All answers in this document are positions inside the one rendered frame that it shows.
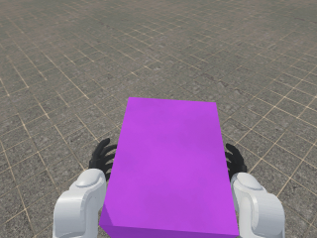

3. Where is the carton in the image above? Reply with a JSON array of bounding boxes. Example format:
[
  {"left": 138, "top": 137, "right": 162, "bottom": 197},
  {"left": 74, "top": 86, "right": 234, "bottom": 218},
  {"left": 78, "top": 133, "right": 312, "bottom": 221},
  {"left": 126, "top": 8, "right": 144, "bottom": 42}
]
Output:
[{"left": 98, "top": 97, "right": 240, "bottom": 238}]

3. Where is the left robot forearm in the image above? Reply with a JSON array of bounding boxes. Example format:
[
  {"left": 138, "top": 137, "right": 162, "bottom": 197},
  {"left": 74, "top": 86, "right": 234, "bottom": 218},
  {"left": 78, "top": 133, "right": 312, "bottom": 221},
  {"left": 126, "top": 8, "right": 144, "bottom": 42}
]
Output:
[{"left": 53, "top": 169, "right": 107, "bottom": 238}]

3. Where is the robot left hand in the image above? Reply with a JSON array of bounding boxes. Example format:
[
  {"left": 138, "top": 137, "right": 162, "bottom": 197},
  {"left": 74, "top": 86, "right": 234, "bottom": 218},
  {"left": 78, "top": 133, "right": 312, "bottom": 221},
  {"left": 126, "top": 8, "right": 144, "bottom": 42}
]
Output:
[{"left": 88, "top": 138, "right": 118, "bottom": 181}]

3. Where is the right robot forearm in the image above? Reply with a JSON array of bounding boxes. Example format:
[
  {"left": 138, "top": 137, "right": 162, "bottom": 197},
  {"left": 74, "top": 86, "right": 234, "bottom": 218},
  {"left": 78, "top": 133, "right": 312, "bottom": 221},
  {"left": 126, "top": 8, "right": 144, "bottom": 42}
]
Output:
[{"left": 230, "top": 173, "right": 285, "bottom": 238}]

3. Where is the robot right hand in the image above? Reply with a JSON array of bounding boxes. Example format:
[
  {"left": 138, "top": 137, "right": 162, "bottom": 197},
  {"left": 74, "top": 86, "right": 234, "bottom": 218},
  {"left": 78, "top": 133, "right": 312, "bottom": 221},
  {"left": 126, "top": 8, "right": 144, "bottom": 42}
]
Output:
[{"left": 225, "top": 143, "right": 248, "bottom": 182}]

